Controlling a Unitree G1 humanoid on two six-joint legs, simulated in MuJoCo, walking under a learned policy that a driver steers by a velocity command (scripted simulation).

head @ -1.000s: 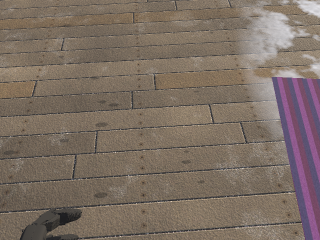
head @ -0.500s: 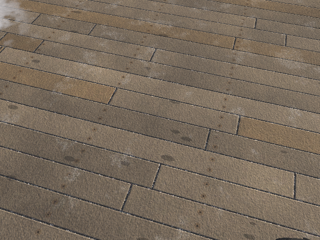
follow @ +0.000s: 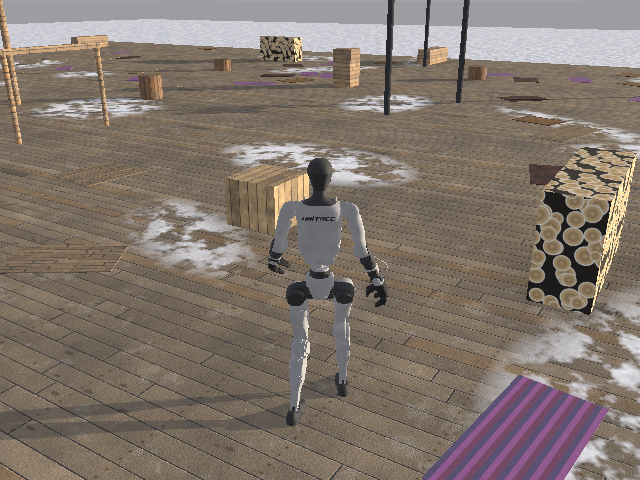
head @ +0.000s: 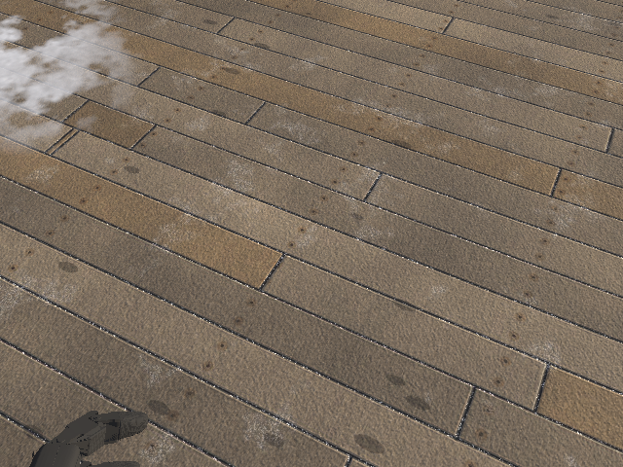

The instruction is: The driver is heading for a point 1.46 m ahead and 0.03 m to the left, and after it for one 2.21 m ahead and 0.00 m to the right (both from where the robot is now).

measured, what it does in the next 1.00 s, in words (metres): walks ahead: left foot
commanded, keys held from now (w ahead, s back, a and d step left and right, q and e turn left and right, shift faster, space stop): w+q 0.18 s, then w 0.82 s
